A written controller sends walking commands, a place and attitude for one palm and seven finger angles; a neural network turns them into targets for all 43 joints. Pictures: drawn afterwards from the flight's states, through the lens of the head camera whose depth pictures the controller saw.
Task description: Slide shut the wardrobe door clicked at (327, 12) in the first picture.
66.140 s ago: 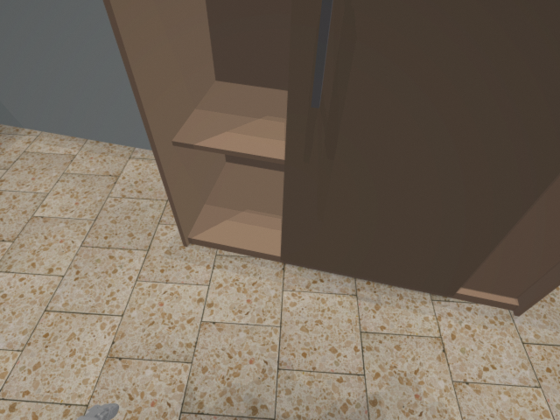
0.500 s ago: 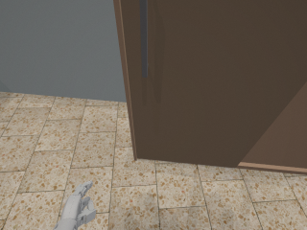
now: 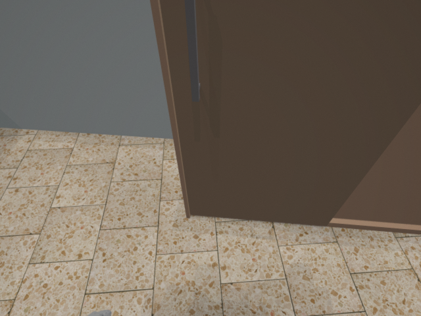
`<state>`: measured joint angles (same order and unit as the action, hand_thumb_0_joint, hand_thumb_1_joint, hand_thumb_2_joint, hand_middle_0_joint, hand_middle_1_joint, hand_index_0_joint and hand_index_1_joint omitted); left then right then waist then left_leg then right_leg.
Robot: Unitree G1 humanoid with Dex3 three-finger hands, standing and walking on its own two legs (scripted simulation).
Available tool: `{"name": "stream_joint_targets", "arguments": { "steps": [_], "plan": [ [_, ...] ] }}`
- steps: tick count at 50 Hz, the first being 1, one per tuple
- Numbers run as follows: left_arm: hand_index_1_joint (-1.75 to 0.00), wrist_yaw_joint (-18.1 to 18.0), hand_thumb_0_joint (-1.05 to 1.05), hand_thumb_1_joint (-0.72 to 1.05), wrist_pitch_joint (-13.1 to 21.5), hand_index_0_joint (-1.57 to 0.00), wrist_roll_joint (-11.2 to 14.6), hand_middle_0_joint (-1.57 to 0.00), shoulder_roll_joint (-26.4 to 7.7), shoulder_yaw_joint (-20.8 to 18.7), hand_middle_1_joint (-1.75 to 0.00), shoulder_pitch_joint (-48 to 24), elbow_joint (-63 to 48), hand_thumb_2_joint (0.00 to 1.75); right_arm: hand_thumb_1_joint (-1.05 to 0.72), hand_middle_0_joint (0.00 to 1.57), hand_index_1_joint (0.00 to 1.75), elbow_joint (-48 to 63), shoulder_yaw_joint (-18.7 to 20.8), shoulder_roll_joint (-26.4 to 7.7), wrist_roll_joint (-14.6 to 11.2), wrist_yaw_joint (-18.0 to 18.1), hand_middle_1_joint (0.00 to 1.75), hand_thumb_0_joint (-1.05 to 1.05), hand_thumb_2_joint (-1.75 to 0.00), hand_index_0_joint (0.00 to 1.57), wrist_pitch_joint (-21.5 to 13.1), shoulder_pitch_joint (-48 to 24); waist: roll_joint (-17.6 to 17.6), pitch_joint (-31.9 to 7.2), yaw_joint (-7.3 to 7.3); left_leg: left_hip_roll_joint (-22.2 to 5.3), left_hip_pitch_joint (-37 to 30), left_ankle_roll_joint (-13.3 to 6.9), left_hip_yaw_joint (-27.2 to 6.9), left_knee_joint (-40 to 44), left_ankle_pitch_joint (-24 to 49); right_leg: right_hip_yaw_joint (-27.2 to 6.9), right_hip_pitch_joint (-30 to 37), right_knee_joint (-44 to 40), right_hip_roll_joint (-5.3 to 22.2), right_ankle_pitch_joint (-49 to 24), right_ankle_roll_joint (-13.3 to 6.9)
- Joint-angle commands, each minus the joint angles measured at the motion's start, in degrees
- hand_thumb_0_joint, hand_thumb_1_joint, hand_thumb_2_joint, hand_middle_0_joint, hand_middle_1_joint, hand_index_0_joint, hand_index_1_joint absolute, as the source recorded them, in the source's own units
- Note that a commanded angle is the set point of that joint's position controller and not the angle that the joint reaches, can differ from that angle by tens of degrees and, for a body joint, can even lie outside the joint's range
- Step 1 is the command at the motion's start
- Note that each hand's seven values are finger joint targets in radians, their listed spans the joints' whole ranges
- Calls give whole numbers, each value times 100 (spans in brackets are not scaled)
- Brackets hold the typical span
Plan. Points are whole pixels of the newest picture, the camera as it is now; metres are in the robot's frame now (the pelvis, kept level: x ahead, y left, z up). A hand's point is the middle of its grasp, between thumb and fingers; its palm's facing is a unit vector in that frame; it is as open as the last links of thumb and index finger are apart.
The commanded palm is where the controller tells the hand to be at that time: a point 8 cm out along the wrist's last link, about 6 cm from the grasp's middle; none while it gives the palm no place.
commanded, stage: let the arm hang, fingers relaxed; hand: right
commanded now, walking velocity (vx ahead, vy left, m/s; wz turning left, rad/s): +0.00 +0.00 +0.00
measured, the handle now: (193, 33) +0.65 +0.10 +0.22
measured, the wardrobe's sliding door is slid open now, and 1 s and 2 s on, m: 0.00 0.00 0.00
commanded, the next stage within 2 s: look to check the result in 0.80 s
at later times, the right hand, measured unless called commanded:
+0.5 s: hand out of the picture +0.03 -0.20 -0.16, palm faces +0.00 +0.97 -0.24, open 7.4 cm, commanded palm none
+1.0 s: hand out of the picture +0.03 -0.17 -0.16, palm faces -0.01 +0.98 -0.20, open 7.3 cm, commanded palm none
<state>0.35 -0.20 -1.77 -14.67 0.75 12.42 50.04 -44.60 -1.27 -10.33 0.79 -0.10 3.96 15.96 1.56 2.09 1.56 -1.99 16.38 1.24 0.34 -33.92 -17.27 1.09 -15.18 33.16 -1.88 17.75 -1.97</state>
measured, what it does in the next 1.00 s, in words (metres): stands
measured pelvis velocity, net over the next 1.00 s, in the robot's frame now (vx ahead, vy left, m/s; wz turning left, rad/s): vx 0.02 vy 0.00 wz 0.03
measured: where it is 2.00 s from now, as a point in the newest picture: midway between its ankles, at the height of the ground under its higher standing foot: outside the picture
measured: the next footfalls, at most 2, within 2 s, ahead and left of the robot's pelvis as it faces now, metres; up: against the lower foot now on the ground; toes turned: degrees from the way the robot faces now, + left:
none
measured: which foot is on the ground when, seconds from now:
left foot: down 0.00-1.00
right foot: down 0.00-1.00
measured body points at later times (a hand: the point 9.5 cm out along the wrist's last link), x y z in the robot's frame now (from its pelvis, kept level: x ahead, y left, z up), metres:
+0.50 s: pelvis +0.01 +0.00 +0.01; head +0.03 +0.01 +0.46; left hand +0.01 +0.22 -0.15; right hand +0.03 -0.25 -0.14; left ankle +0.01 +0.13 -0.73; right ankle +0.00 -0.10 -0.73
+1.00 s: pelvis +0.02 +0.00 +0.01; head +0.04 +0.00 +0.46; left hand +0.01 +0.22 -0.15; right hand +0.03 -0.23 -0.15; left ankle +0.01 +0.13 -0.73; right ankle +0.00 -0.10 -0.73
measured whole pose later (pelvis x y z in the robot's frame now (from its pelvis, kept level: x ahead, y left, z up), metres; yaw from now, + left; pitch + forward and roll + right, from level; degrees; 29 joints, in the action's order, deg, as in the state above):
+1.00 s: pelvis +0.02 +0.00 +0.01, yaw +2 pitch -1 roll +0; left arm -1.7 -0.1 -1.0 -9.0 0.3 14.8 64.1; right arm -64.8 0.5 -8.8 0.0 1.9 0.1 13.8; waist -0.6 3.8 0.6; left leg -0.7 9.0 1.0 -1.0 -22.7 -12.5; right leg 2.5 -7.6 22.9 -0.7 14.2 -1.6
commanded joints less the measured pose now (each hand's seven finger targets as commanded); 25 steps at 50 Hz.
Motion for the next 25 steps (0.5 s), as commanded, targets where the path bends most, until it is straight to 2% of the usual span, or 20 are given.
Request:
{"name": "stream_joint_targets", "arguments": {
  "steps": [1,2,3,4,5,9,15,20,25],
  "plan": [
    [-30,-114,0,90,94,-20,38,-20,-606,-163,-30,-136,-208,90,-90,20,30,-49,359,-1113,-13,122,30,0,-90,20,-357,-81,-935,-39,-151,-235,-375,-327,-504,977,196,-744,-146,-1127,567,-500,-76],
    [-30,-126,0,90,72,-20,41,-20,-553,-165,-30,-51,-112,90,-90,20,30,-233,348,-1053,-16,118,30,0,-90,20,-361,-48,-1019,-17,-133,-245,-371,-359,-533,1084,26,-722,-174,-1173,539,-173,-68],
    [-30,-145,0,90,52,-20,30,-20,-503,-197,-30,54,-70,90,-90,20,30,-348,406,-941,11,136,30,0,-90,20,-371,36,-896,-171,-140,-227,-440,-367,-483,1172,73,-746,-48,-1124,569,-158,-88],
    [-30,-153,0,90,49,-20,33,-20,-482,-197,-30,144,0,90,-90,20,30,-475,387,-929,-6,130,30,0,-90,20,-378,19,-969,-234,-120,-251,-479,-367,-484,1214,73,-729,-7,-1140,571,-113,-88],
    [-30,-159,0,90,42,-20,39,-20,-466,-194,-30,204,77,90,-90,20,30,-592,360,-942,-20,125,30,0,-90,20,-388,4,-899,-278,-117,-254,-506,-371,-506,1261,90,-713,30,-1146,575,-122,-79],
    [-30,-184,0,90,52,-20,77,-20,-432,-211,-30,418,330,90,-90,20,30,-968,311,-871,-36,137,30,0,-90,20,-418,-10,-376,-256,-94,-267,-537,-340,-441,1347,470,-716,250,-1174,682,-638,-78],
    [-30,-206,0,90,47,-20,92,-20,-314,-178,-30,595,676,90,-90,20,30,-1386,248,-778,-49,168,30,0,-90,20,-426,53,-47,29,-94,-273,-442,-293,-428,1426,684,-636,421,-1272,710,-974,-70],
    [-30,-208,0,90,58,-20,89,-20,-219,-167,-30,622,880,90,-90,20,30,-1563,238,-710,-48,191,30,0,-90,20,-431,64,-29,133,-94,-261,-411,-265,-433,1426,675,-595,496,-1392,712,-967,-68],
    [-30,-219,0,90,96,-20,92,-20,-154,-159,-30,598,1022,90,-90,20,30,-1655,251,-649,-45,212,30,0,-90,20,-457,44,-41,57,-109,-284,-529,-243,-436,1367,1001,-546,613,-1384,709,-1372,-62]
  ]
}}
